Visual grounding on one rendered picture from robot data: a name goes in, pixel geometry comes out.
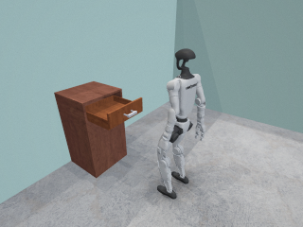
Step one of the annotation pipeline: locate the robot left forearm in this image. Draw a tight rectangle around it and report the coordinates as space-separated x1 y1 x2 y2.
162 109 177 141

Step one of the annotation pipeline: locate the robot right hand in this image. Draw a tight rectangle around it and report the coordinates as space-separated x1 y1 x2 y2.
195 124 205 141

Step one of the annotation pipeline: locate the robot left upper arm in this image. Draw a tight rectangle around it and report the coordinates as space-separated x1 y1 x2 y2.
167 79 180 116

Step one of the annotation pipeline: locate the robot right thigh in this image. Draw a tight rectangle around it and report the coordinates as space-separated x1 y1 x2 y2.
172 121 193 155

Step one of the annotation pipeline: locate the left robot shin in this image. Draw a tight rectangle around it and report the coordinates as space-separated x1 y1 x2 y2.
157 160 172 193

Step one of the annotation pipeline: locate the robot right upper arm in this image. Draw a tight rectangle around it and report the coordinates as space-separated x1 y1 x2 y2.
192 74 205 105

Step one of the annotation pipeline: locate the robot right forearm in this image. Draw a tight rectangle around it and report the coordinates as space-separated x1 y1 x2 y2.
196 103 206 125

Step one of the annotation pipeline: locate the handle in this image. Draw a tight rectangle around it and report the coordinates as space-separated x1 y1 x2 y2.
123 110 137 118

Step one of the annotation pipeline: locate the robot left hand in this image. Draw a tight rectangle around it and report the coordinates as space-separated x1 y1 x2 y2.
157 138 169 158

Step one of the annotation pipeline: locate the drawer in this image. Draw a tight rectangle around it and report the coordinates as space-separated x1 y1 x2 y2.
85 95 143 131

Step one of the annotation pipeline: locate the cabinet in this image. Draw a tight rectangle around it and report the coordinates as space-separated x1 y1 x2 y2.
54 81 127 178

